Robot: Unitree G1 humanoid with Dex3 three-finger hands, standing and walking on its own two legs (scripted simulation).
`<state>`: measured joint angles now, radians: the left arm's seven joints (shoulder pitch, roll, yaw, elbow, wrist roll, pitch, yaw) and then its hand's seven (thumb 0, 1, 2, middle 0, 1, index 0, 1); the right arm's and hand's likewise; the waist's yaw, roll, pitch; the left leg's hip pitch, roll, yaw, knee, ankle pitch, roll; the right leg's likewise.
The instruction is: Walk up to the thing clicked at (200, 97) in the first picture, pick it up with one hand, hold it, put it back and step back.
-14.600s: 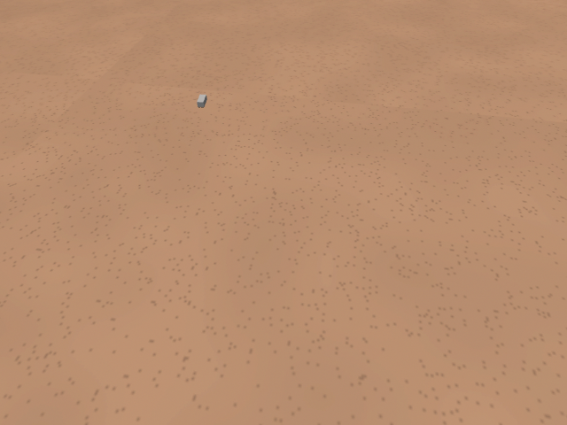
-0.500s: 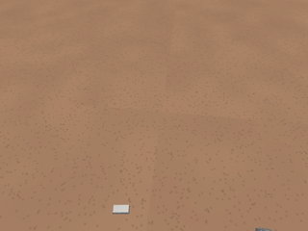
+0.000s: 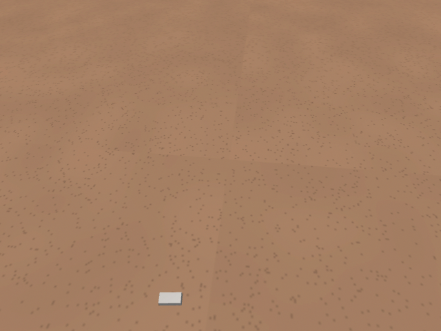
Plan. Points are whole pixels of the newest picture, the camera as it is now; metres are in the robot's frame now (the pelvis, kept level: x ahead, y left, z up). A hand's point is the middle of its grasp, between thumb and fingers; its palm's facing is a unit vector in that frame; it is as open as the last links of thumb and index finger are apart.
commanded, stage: walk up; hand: left
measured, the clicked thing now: (170, 298) +0.39 +0.25 -0.77
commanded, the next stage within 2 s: stand in 0.70 s
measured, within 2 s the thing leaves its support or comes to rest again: neither
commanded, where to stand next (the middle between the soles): +0.01 +0.01 m, yaw +0 degrees
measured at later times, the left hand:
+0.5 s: hand out of the picture +0.08 +0.25 -0.16, palm faces +0.00 -0.94 -0.34, open 7.4 cm
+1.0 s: hand out of the picture +0.07 +0.26 -0.16, palm faces -0.04 -0.94 -0.34, open 7.4 cm
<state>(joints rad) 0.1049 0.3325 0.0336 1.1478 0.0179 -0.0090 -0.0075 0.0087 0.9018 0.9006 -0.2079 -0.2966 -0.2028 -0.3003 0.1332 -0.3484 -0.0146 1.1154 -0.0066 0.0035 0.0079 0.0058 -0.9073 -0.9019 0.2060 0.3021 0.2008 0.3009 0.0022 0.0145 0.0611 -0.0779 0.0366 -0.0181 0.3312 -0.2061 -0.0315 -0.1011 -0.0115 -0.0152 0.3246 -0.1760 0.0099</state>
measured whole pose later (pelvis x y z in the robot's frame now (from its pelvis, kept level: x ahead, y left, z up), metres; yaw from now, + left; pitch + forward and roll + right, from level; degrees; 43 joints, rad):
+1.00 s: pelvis +0.00 +0.00 +0.00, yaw -1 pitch -2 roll +0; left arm 0.11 0.35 0.01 1.13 0.01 -0.01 -0.01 0.01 0.90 0.90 -0.21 -0.30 -0.20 -0.30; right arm 0.12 -0.35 0.00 1.11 -0.01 0.00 0.01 0.00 -0.91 -0.90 0.21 0.30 0.20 0.30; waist 0.00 0.00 0.06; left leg -0.09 0.03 0.00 0.32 -0.19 -0.03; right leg -0.13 -0.02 0.00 0.33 -0.17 0.01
